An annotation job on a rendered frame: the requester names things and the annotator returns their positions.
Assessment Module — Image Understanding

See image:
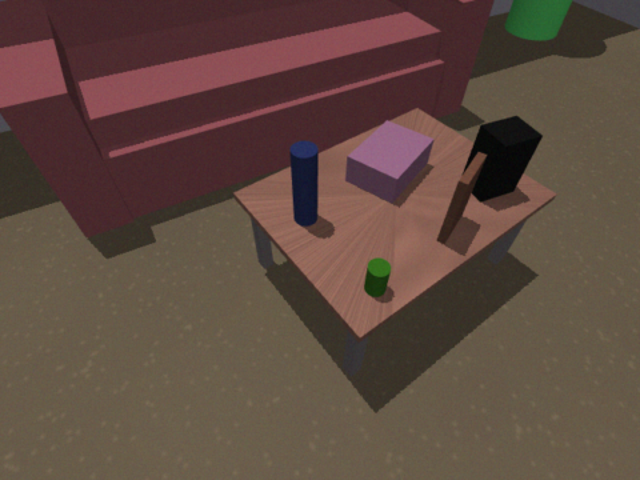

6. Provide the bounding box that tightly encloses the sofa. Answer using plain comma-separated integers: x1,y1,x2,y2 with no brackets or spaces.
0,0,494,238

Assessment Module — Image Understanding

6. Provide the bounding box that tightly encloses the coffee table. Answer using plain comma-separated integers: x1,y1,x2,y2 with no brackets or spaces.
233,108,557,376

